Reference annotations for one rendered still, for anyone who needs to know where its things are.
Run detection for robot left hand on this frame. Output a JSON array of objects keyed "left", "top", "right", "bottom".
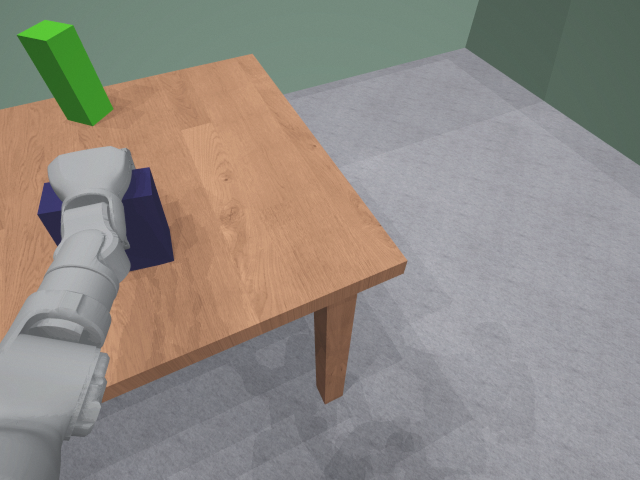
[{"left": 47, "top": 146, "right": 136, "bottom": 250}]

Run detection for sponge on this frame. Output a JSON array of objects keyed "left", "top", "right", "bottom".
[{"left": 37, "top": 167, "right": 174, "bottom": 271}]

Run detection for table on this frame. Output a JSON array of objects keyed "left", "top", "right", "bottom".
[{"left": 0, "top": 54, "right": 408, "bottom": 404}]

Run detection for robot left forearm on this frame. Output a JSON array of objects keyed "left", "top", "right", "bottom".
[{"left": 0, "top": 188, "right": 131, "bottom": 364}]

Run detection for left robot upper arm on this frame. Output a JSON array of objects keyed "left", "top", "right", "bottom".
[{"left": 0, "top": 334, "right": 110, "bottom": 480}]

